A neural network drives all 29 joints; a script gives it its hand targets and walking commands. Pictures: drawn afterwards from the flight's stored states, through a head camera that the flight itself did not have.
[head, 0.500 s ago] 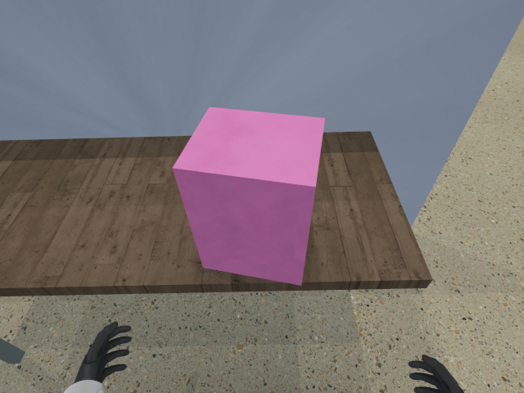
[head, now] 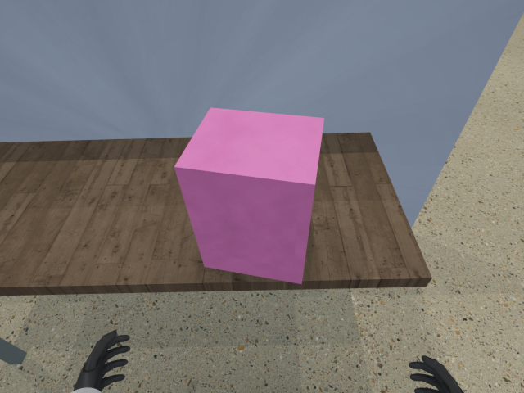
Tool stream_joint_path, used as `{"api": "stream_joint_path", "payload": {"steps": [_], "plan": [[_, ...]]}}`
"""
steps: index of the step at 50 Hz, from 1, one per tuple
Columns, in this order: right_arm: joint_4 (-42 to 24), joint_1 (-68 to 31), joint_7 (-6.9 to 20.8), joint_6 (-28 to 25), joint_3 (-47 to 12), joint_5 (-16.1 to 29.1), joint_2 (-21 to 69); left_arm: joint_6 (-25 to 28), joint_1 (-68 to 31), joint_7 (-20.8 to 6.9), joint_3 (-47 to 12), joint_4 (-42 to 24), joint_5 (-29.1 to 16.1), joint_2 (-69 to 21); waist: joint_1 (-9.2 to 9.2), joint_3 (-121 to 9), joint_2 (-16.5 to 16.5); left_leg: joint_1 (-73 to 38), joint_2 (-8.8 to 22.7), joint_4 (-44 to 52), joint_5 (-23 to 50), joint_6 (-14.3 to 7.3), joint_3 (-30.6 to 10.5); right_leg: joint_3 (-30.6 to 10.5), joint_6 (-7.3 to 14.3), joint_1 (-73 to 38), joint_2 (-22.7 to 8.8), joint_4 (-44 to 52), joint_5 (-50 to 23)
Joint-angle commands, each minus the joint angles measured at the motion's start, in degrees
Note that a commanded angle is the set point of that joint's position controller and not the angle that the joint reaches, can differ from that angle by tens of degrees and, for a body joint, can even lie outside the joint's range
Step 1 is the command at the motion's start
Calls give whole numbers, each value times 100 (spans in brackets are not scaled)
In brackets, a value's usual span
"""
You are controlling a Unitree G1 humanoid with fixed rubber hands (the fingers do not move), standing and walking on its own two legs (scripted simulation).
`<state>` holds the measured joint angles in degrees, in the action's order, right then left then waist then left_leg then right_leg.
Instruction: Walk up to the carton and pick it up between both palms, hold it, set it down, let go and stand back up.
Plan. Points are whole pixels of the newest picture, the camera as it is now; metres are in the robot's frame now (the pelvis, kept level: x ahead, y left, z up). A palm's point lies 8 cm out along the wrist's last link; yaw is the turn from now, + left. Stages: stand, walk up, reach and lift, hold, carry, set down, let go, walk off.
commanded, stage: stand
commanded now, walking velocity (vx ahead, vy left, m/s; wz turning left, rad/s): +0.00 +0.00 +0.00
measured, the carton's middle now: (258, 200) +0.48 +0.01 +0.02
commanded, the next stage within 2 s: none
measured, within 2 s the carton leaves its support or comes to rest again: neither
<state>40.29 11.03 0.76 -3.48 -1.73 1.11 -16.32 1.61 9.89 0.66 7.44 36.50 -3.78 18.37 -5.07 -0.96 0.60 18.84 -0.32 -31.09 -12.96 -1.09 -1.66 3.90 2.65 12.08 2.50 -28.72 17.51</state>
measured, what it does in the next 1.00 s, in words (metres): stands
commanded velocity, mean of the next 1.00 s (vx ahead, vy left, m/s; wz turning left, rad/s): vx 0.00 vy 0.00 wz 0.00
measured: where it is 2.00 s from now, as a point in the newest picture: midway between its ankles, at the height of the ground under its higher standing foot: outside the picture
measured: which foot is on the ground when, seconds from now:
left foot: down 0.00-1.00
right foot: down 0.00-1.00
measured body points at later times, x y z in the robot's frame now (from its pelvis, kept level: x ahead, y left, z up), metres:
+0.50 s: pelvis -0.01 +0.00 +0.00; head -0.02 +0.01 +0.45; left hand +0.17 +0.29 -0.07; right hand +0.11 -0.26 -0.10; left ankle +0.04 +0.11 -0.73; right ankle -0.02 -0.09 -0.73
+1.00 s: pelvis -0.02 +0.01 +0.00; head -0.04 +0.01 +0.45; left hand +0.16 +0.30 -0.08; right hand +0.09 -0.26 -0.10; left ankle +0.04 +0.11 -0.73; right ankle -0.02 -0.09 -0.73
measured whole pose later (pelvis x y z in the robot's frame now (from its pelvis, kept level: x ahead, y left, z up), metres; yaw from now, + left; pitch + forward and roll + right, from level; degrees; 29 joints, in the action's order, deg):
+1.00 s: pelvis -0.02 +0.01 +0.00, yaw +0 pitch -1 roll -1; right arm 44.3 11.0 0.8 -3.5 -1.7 1.1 -16.7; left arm 2.1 9.9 0.2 7.4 41.9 -3.8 18.4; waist -5.1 -1.0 1.4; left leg 18.8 -0.3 -31.1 -11.0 -1.1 -1.7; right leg 3.9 2.6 12.1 2.5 -28.8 15.6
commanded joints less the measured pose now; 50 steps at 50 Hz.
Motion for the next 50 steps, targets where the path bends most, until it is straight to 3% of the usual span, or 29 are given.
{"api": "stream_joint_path", "payload": {"steps": [1, 20, 50], "plan": [[-23, -211, -165, -44, 554, -397, -1389, 207, -178, -65, 63, -37, 592, 1079, 546, -914, 345, -868, 668, 373, 1130, -186, -579, -1008, 88, -467, -770, 279, -1348], [159, -240, -147, -56, 527, -413, -1421, 223, -186, -84, 50, 203, 569, 1087, 548, -694, 389, -725, 727, 620, 558, -186, -709, -1036, 112, -343, -744, 387, -799], [391, -311, -133, -81, 487, -411, -1421, 232, -267, -106, 19, 526, 553, 1128, 551, -552, 417, -618, 749, 854, 179, -164, -781, -1089, 126, -274, -773, 526, -561]]}}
